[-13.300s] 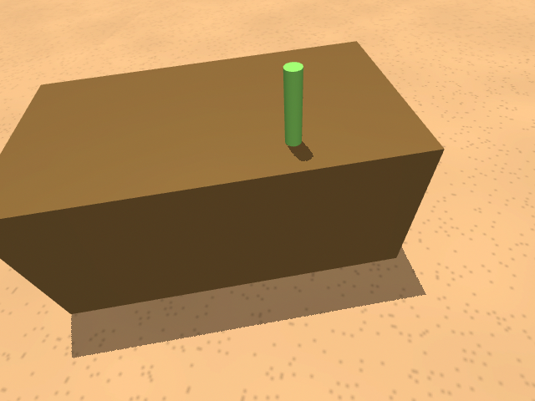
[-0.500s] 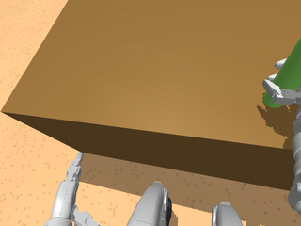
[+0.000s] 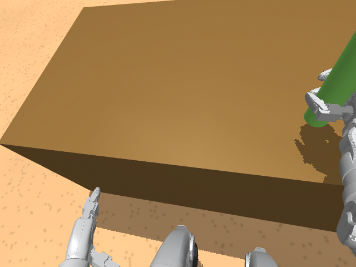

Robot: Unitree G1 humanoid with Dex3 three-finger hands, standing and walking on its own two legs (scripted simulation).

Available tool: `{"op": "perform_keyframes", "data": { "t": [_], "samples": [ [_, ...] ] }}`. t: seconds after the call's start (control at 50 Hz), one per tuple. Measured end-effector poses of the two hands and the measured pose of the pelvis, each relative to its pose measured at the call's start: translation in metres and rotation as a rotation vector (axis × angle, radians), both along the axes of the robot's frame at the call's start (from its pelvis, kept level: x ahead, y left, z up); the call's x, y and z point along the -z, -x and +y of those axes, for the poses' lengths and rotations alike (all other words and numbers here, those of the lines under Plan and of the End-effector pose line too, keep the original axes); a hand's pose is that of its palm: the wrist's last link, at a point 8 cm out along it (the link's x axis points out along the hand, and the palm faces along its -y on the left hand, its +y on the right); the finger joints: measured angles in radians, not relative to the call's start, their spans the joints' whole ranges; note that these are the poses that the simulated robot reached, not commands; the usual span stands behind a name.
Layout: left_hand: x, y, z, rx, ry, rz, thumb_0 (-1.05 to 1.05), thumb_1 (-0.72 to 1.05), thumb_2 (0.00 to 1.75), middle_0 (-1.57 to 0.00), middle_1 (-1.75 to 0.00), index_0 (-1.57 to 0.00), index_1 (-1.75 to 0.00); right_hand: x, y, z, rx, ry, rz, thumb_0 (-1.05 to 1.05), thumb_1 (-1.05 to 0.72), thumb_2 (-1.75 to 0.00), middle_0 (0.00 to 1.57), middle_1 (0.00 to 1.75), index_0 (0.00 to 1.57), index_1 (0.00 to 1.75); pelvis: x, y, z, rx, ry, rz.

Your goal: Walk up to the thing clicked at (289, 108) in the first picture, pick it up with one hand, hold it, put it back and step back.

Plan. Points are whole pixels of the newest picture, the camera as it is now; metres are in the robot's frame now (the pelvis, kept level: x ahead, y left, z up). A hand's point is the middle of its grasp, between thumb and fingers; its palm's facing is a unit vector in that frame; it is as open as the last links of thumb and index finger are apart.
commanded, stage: settle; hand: right
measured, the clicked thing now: (340, 84) +0.48 -0.21 +0.08
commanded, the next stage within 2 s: lift in 0.26 s
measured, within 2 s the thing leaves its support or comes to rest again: neither
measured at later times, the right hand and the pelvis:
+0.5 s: hand (332, 89) +0.48 -0.20 +0.07, palm faces +0.15 +0.99 +0.01, open 7.3 cm; pelvis +0.01 +0.00 +0.02, yaw +0 degrees
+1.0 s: hand (347, 84) +0.44 -0.19 +0.14, palm faces +0.16 +0.99 +0.00, open 7.3 cm; pelvis +0.02 +0.00 +0.05, yaw +0 degrees
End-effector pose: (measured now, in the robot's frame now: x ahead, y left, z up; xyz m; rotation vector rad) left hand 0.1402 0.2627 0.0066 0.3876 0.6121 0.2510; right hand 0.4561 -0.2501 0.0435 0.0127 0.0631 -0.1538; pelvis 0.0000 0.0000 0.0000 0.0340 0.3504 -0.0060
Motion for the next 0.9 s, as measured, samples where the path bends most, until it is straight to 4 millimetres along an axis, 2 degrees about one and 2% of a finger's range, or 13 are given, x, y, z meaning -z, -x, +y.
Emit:
{"op": "perform_keyframes", "data": {
  "t": [0.5,0.62,0.7,0.9],
  "samples": [
    [-0.001,-0.004,-0.007,-0.008,0.047,0.020,-0.01,-0.55,0.06,-0.07,-0.06,-0.06,-0.05,-0.027,0.001,-0.001,-0.002,0.001,-0.009,-0.03,0.08,-1.10,0.80,1.16,0.87,1.19,-0.015,-0.005,-0.002,-0.004,0.005,-0.034],
    [-0.006,-0.005,-0.007,-0.011,0.058,0.011,-0.01,-0.54,0.05,-0.07,-0.06,-0.06,-0.05,-0.038,0.008,0.002,0.001,-0.002,-0.015,-0.03,0.08,-1.10,0.80,1.17,0.87,1.20,-0.022,-0.009,-0.002,-0.006,0.008,-0.058],
    [-0.003,-0.005,-0.008,-0.018,0.077,0.026,-0.01,-0.54,0.05,-0.07,-0.06,-0.06,-0.05,-0.045,0.013,0.005,-0.002,0.001,-0.021,-0.03,0.08,-1.10,0.80,1.17,0.87,1.20,-0.026,-0.011,-0.002,-0.006,0.009,-0.071],
    [0.000,-0.012,-0.010,-0.041,0.126,0.035,-0.01,-0.55,0.06,-0.06,-0.05,-0.06,-0.05,-0.079,0.037,0.011,0.009,0.007,-0.054,-0.03,0.08,-1.11,0.80,1.17,0.87,1.19,-0.041,-0.020,-0.004,-0.002,0.016,-0.138]
  ]
}}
